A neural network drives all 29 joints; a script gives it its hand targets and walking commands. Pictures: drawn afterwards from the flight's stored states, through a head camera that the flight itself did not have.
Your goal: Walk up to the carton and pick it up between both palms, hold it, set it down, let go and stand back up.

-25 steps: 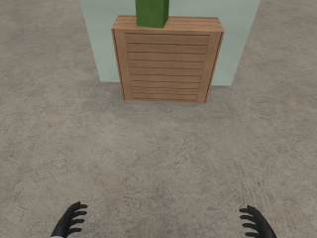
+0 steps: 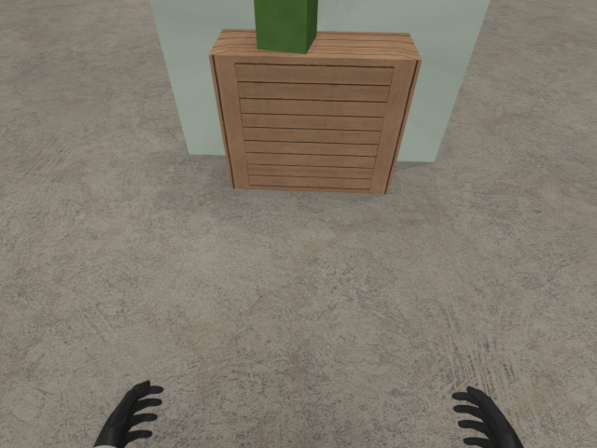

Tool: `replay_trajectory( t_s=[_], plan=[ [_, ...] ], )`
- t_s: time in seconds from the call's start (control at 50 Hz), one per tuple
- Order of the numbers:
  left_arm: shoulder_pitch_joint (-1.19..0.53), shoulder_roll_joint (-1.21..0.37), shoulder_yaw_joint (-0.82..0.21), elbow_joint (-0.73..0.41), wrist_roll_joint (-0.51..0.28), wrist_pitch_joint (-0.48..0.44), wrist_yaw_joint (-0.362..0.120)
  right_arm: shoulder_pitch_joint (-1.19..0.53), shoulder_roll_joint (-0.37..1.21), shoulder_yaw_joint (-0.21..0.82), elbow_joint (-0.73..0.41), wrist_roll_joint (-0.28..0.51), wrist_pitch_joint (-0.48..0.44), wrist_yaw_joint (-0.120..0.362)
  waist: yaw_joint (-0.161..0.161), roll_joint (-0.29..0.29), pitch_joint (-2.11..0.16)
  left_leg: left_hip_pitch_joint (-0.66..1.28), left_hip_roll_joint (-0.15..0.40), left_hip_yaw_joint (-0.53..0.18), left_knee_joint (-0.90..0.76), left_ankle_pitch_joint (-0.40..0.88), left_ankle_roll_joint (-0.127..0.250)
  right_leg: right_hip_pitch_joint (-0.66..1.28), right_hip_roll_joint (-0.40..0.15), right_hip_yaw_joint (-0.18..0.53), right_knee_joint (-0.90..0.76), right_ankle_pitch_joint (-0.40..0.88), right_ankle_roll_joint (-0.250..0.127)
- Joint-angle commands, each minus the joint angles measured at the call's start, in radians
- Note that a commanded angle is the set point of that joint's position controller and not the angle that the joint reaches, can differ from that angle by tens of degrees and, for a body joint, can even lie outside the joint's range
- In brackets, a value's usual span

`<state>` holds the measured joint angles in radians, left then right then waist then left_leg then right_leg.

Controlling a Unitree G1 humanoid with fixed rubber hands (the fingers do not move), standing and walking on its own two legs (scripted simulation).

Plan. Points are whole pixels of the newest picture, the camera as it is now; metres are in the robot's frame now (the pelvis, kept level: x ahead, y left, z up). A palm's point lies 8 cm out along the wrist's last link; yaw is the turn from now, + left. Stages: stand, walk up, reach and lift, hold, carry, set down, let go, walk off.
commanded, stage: stand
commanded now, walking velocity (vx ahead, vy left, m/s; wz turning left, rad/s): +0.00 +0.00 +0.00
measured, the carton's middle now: (287, 8) +1.62 +0.06 +0.05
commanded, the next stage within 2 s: none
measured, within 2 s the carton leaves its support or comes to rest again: neither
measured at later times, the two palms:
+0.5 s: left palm (112, 445) +0.16 +0.26 -0.07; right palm (505, 447) +0.16 -0.26 -0.06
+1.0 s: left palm (111, 447) +0.15 +0.26 -0.07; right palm (506, 445) +0.16 -0.26 -0.06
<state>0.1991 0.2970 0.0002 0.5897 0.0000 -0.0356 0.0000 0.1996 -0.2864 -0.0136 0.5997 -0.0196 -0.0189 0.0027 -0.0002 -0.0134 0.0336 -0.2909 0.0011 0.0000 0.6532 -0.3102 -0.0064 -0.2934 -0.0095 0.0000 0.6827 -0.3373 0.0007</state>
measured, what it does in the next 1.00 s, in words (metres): stands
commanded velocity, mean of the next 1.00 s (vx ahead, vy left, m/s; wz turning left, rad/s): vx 0.00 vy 0.00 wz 0.00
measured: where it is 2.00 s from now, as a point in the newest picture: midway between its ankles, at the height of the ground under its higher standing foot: outside the picture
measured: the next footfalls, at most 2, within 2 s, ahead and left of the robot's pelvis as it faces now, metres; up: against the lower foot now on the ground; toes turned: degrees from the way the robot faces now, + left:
none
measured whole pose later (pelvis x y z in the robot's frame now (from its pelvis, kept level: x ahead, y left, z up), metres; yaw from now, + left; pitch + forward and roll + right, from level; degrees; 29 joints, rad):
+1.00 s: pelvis +0.00 +0.00 +0.00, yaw +0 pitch -3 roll +1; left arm 0.20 0.30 0.00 0.63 0.00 -0.04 0.00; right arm 0.20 -0.29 -0.01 0.60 -0.02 -0.02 0.00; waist 0.00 -0.01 0.03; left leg -0.27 0.00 0.00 0.62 -0.30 -0.01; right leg -0.27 -0.01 0.00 0.65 -0.33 0.00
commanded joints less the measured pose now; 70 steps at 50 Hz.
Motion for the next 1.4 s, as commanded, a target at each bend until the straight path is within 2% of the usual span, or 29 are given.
replay_trajectory(
  t_s=[0.0, 1.38],
  plan=[
    [-0.068, 0.248, 0.078, -0.048, -0.002, -0.024, 0.002, -0.054, -0.242, -0.074, -0.026, 0.017, -0.034, 0.009, 0.001, -0.026, -0.035, 0.051, 0.108, -0.112, -0.165, 0.09, 0.043, 0.023, -0.12, 0.126, -0.233, 0.094, -0.039],
    [-0.068, 0.254, 0.074, 0.006, -0.006, -0.022, 0.0, -0.052, -0.248, -0.07, 0.0, 0.02, -0.032, 0.004, 0.002, -0.025, -0.038, 0.081, 0.118, -0.111, -0.198, 0.124, 0.042, 0.053, -0.121, 0.117, -0.263, 0.136, -0.034]
  ],
)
